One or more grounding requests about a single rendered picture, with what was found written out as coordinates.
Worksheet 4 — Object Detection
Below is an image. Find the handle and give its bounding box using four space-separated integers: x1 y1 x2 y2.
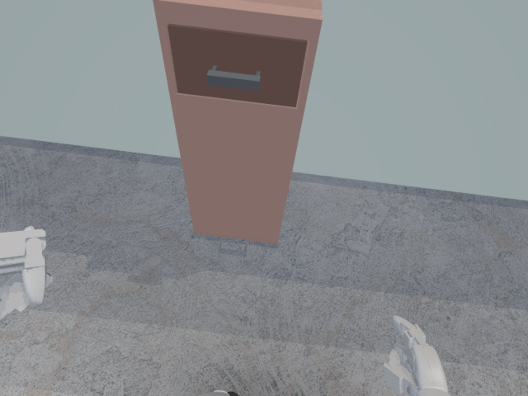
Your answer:
206 65 261 91

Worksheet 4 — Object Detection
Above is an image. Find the cabinet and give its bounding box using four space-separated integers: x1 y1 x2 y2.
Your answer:
153 0 323 244

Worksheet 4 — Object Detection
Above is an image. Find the drawer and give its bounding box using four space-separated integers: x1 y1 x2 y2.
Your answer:
167 24 308 107

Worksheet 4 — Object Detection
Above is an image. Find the robot right hand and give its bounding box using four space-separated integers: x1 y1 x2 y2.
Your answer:
384 315 448 396

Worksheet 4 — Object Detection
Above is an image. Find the robot left hand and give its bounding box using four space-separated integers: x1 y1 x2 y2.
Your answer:
0 226 53 325

